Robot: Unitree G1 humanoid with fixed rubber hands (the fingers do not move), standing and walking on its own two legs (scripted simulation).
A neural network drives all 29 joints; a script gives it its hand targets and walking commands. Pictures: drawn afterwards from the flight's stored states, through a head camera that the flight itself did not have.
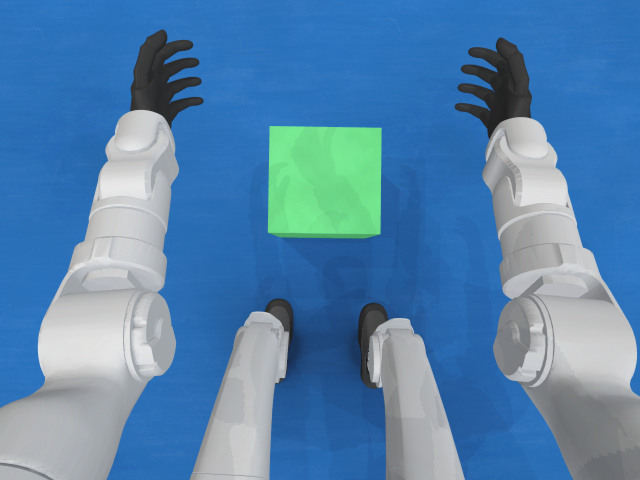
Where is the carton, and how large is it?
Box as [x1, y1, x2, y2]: [268, 126, 381, 238]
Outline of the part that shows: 270,126 268,232 282,237 364,238 380,233 381,128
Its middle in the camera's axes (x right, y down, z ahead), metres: +0.01 -0.11 +0.85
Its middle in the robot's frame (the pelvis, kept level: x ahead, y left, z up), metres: +0.48 +0.02 -0.52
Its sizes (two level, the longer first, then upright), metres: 0.210 0.200 0.250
